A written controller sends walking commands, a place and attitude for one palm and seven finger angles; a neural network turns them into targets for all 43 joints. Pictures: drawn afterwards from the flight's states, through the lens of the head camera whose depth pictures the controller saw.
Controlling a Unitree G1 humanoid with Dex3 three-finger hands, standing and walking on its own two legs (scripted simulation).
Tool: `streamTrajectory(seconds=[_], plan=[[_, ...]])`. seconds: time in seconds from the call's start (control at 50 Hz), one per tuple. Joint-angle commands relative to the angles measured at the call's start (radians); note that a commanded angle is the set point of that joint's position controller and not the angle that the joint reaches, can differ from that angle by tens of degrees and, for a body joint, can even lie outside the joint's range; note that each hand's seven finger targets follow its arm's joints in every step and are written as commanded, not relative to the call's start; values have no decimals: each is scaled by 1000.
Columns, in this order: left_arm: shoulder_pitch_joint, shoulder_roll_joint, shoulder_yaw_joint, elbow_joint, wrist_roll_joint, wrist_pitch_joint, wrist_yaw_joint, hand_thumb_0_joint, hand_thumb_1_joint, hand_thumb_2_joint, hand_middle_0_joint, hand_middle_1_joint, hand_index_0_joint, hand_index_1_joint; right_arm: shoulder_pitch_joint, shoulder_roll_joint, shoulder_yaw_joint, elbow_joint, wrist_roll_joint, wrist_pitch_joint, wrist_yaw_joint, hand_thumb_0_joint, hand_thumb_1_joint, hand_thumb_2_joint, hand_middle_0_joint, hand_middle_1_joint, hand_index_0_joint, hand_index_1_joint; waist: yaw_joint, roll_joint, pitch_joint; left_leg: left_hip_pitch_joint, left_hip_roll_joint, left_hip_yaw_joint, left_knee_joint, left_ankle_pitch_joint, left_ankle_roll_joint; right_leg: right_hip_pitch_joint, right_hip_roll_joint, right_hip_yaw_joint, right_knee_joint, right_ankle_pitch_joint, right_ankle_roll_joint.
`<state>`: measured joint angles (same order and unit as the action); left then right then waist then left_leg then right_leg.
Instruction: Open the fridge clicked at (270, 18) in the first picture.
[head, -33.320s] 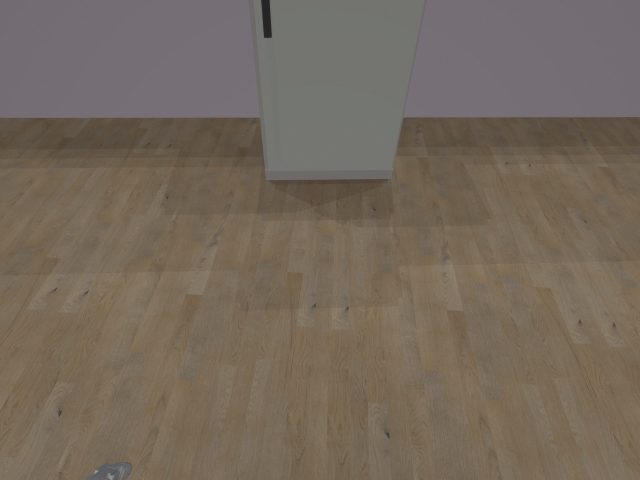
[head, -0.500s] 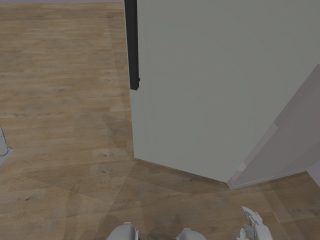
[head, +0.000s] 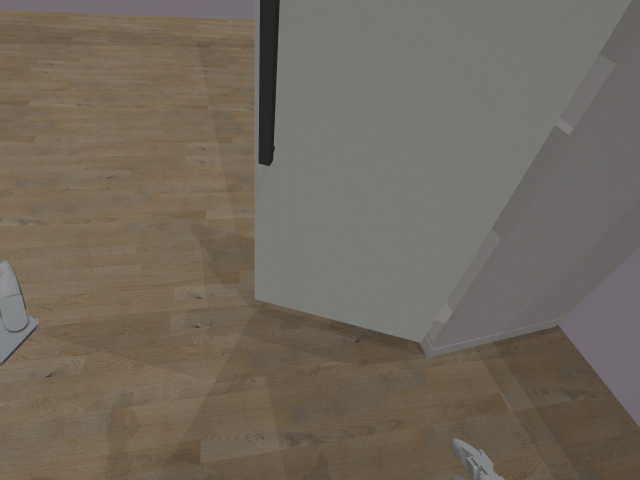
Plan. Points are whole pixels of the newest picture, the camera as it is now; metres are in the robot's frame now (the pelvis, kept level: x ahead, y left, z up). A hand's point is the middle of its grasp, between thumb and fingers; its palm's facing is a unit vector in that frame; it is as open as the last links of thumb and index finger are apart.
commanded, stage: stop stepping back and stand still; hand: left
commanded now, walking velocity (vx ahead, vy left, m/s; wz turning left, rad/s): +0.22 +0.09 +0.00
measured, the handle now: (272, 52) +0.80 +0.15 +0.19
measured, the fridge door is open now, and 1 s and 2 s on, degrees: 61 61 61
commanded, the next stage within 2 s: let the arm hang, fingers relaxed in 1.16 s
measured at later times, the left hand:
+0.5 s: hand (71, 362) +0.17 +0.23 +0.17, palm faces +0.33 -0.81 -0.50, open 7.4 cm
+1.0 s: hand (64, 316) +0.21 +0.25 +0.18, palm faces +0.34 -0.81 -0.48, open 7.4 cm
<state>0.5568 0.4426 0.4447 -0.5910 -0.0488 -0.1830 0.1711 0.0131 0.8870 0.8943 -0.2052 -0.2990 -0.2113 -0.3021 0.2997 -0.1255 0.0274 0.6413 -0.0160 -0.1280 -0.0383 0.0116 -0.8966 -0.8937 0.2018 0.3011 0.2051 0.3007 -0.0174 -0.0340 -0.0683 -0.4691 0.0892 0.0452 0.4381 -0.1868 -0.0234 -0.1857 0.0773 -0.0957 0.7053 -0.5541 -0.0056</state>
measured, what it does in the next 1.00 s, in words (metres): steps on the spot: right foot, then left foot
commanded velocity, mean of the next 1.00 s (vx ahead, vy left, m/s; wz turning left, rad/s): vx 0.05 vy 0.01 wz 0.00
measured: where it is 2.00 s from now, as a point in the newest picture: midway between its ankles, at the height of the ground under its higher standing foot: outside the picture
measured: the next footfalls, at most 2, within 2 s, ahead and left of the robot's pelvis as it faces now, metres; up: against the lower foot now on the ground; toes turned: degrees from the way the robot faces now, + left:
right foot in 0.06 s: -0.12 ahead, -0.09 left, +0.00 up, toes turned -4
left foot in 0.30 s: +0.08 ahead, +0.13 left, +0.00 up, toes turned +4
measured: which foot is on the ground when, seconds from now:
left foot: down 0.00-0.04, up 0.06-0.28, down 0.30-0.50, up 0.52-0.84, down 0.86-1.00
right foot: up 0.00-0.04, down 0.06-0.30, up 0.32-0.48, down 0.50-1.00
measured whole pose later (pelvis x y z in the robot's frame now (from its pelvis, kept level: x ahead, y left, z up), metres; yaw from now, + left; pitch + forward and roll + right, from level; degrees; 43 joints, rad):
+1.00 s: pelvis -0.03 +0.01 -0.01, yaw -5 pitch +0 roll +1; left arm 0.50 0.50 0.44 -0.58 -0.01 -0.24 0.17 0.02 0.88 0.89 -0.21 -0.30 -0.22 -0.30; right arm 0.16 -0.18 -0.01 0.56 -0.01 -0.13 -0.06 0.01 -0.90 -0.89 0.20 0.30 0.20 0.30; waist -0.01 -0.09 0.05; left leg -0.32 0.02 0.12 0.54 -0.21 0.03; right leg -0.25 0.00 -0.03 0.63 -0.43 0.00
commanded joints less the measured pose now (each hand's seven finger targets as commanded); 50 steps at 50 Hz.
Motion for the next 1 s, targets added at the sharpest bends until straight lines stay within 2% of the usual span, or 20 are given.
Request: streamTrajectory(seconds=[0.0, 0.02, 0.06, 0.14, 0.22, 0.24, 0.28, 0.3, 0.36, 0.44, 0.46, 0.5, 0.56, 0.62, 0.74, 0.8, 0.82, 0.86, 0.92, 0.98], plan=[[-119, 216, 108, -263, 13, -50, 21, 0, 900, 900, -200, -300, -200, -300, -106, -173, -69, -130, -4, -36, -26, 0, -900, -900, 200, 300, 200, 300, 14, 70, -95, 87, -54, 50, 232, -181, -20, 98, -215, 204, -503, 172, -133], [-138, 274, 152, -236, 12, -56, 30, 0, 900, 900, -200, -300, -200, -300, -122, -176, -67, -113, 1, -20, -31, 0, -900, -900, 200, 300, 200, 300, 25, -111, -19, -62, -65, 1, 495, -181, 9, 3, -405, 438, -561, 157, -196], [-169, 302, 219, -133, 10, -70, 51, 0, 900, 900, -200, -300, -200, -300, -128, -198, -55, -111, -11, -26, -35, 0, -900, -900, 200, 300, 200, 300, 22, -71, 4, -288, -60, -45, 701, -171, 1, 69, -480, 453, -512, 378, -254], [-160, 156, 87, 80, 11, -68, 16, 0, 900, 900, -200, -300, -200, -300, -146, -190, -57, -101, 22, -1, -56, 0, -900, -900, 200, 300, 200, 300, 21, -42, 191, -222, 5, -9, 464, -92, 13, -6, -343, 256, -409, 450, -166], [-289, 118, -1, 82, 26, -65, 15, 0, 900, 900, -200, -300, -200, -300, -144, -199, -63, -100, 12, -31, -76, 0, -900, -900, 200, 300, 200, 300, 12, -53, 114, 213, -93, 132, 156, -74, 49, -137, -249, 138, -247, 392, -109], [-306, 120, -10, 28, 24, -69, 13, 0, 900, 900, -200, -300, -200, -300, -131, -218, -74, -106, 10, -42, -81, 0, -900, -900, 200, 300, 200, 300, -3, -8, 76, 332, -72, 87, 112, -96, 71, -194, -221, 127, -128, 407, -83], [-278, 147, 24, -118, 16, -90, 18, 0, 900, 900, -200, -300, -200, -300, -130, -250, -78, -136, 14, -52, -77, 0, -900, -900, 200, 300, 200, 300, -4, 318, -33, 527, 233, -407, -53, -71, 211, -383, -69, 50, 246, 98, 13], [-285, 180, 46, -171, 20, -105, 20, 0, 900, 900, -200, -300, -200, -300, -127, -227, -69, -146, 7, -63, -72, 0, -900, -900, 200, 300, 200, 300, 0, 275, -9, 444, 300, -529, -147, -73, 253, -377, -56, 101, 364, -28, 7], [-184, 286, 167, -278, 15, -98, 15, 0, 900, 900, -200, -300, -200, -300, -140, -207, -70, -122, -11, -66, -49, 0, -900, -900, 200, 300, 200, 300, 22, 204, 0, 76, 243, -357, -255, -390, 183, -126, -105, 103, 296, 37, -12], [0, 235, 203, -238, 11, -95, 28, 0, 900, 900, -200, -300, -200, -300, -169, -190, -66, -145, -3, -52, -29, 0, -900, -900, 200, 300, 200, 300, 32, 346, -21, -185, 119, -61, -137, -539, 74, 217, -58, -25, -45, 71, -36], [54, 241, 227, -180, 12, -87, 28, 0, 900, 900, -200, -300, -200, -300, -169, -188, -73, -153, 3, -35, -30, 0, -900, -900, 200, 300, 200, 300, 42, 218, -24, -232, 55, 3, 48, -531, 49, 239, -100, 54, -147, 47, -58], [18, 220, 203, -107, 3, -67, 27, 0, 900, 900, -200, -300, -200, -300, -183, -177, -79, -168, 12, -11, -28, 0, -900, -900, 200, 300, 200, 300, 40, -212, 68, -327, -96, 5, 667, -368, 5, -4, -463, 748, -592, -258, -207], [-27, 156, 165, 47, 3, -87, 15, 0, 900, 900, -200, -300, -200, -300, -109, -186, -70, -104, 9, -23, -21, 0, -900, -900, 200, 300, 200, 300, -8, -56, 49, -276, -37, -58, 706, -170, -5, 53, -383, 491, -439, 342, -173], [-87, 109, 86, 185, 21, -99, 15, 0, 900, 900, -200, -300, -200, -300, -119, -180, -55, -82, 6, -15, -35, 0, -900, -900, 200, 300, 200, 300, 0, -79, 36, -178, -49, 20, 515, -123, -1, 109, -308, 233, -335, 781, -105], [-246, 111, -8, -3, 46, -92, 25, 0, 900, 900, -200, -300, -200, -300, -182, -187, -66, -146, 16, -48, -57, 0, -900, -900, 200, 300, 200, 300, 51, -218, 1, 66, -107, 100, 184, -89, 46, 137, -291, 190, -281, 1022, -8], [-214, 182, 58, -217, 42, -108, 39, 0, 900, 900, -200, -300, -200, -300, -164, -193, -73, -174, 16, -43, -60, 0, -900, -900, 200, 300, 200, 300, 28, -47, -72, 265, -88, 62, -4, 154, 64, 106, -267, 176, -153, 1030, 3], [-185, 206, 90, -273, 35, -117, 44, 0, 900, 900, -200, -300, -200, -300, -161, -206, -78, -188, 16, -42, -59, 0, -900, -900, 200, 300, 200, 300, 30, 67, -124, 404, 6, -39, 2, 419, 92, 20, -206, 144, -62, 897, 31], [-90, 243, 147, -279, 39, -136, 49, 0, 900, 900, -200, -300, -200, -300, -139, -218, -90, -189, 18, -37, -40, 0, -900, -900, 200, 300, 200, 300, 51, 280, -165, 529, 187, -210, 8, 724, 163, -160, -109, 109, 52, 193, 36], [-49, 228, 176, -218, 29, -117, 31, 0, 900, 900, -200, -300, -200, -300, -153, -186, -73, -186, -3, -36, -29, 0, -900, -900, 200, 300, 200, 300, 36, 382, -41, 272, 187, -197, -107, 407, 144, -74, -96, 80, -8, 64, 6], [-4, 174, 159, -122, 18, -111, 19, 0, 900, 900, -200, -300, -200, -300, -123, -196, -70, -185, 14, -37, -26, 0, -900, -900, 200, 300, 200, 300, 14, 254, -38, 202, 135, -104, -42, 248, 96, 35, -84, 51, -231, 265, 15]])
